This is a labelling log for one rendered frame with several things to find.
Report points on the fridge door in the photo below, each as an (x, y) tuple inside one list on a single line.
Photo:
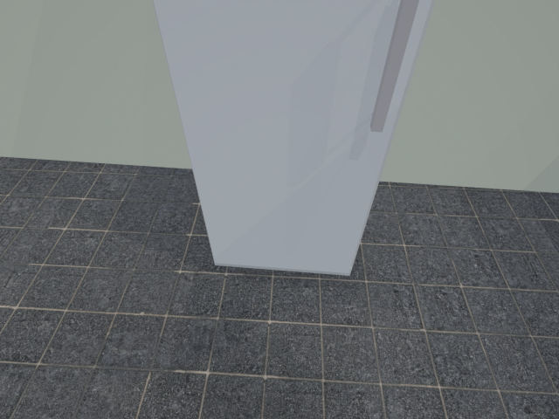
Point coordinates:
[(276, 99)]

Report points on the handle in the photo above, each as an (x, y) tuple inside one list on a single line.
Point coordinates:
[(402, 29)]

